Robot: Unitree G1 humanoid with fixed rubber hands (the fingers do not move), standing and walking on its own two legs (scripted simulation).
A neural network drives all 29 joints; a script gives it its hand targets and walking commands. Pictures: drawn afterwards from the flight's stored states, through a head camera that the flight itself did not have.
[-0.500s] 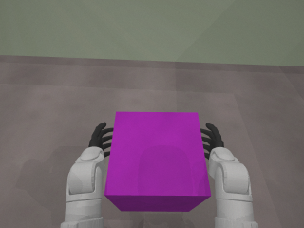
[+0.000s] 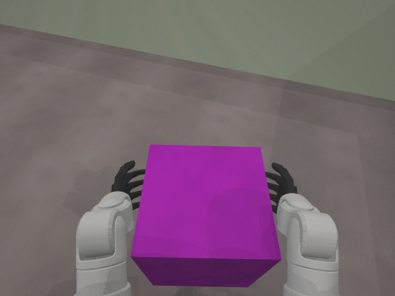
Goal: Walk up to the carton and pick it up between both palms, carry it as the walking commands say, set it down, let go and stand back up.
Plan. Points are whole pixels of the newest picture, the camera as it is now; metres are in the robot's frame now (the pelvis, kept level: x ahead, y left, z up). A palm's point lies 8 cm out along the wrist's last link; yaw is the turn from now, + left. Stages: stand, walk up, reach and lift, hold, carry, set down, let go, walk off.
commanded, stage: carry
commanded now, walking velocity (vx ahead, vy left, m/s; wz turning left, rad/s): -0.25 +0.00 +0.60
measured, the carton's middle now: (202, 221) +0.27 +0.00 +0.01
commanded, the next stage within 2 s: none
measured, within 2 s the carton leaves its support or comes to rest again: neither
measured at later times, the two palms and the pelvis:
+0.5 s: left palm out of the picture +0.05 +0.21 +0.06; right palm (254, 281) +0.14 -0.07 +0.07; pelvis -0.16 -0.01 -0.01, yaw +18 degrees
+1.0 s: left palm out of the picture -0.14 +0.15 +0.10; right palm out of the picture +0.00 -0.11 +0.09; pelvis -0.30 -0.10 +0.01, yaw +31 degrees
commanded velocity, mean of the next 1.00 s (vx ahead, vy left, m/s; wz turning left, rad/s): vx -0.18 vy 0.00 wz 0.44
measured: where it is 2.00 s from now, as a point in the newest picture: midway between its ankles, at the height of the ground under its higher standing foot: outside the picture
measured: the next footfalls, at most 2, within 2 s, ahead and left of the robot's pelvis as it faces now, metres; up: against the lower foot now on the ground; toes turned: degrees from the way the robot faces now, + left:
right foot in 0.06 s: -0.01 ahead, -0.12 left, +0.00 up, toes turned -2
left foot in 0.42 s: -0.13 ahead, +0.11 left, +0.00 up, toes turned +20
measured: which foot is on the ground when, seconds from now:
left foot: down 0.00-0.08, up 0.10-0.40, down 0.42-0.80, up 0.82-1.00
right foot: up 0.00-0.04, down 0.06-0.42, up 0.44-0.76, down 0.78-1.00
